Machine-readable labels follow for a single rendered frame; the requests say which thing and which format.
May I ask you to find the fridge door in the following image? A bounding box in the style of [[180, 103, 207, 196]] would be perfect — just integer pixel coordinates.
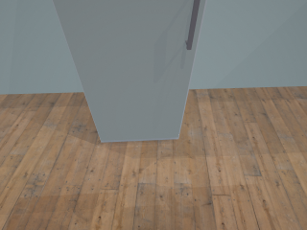
[[53, 0, 206, 141]]

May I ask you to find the handle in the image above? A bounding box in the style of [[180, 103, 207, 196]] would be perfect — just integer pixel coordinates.
[[185, 0, 201, 50]]

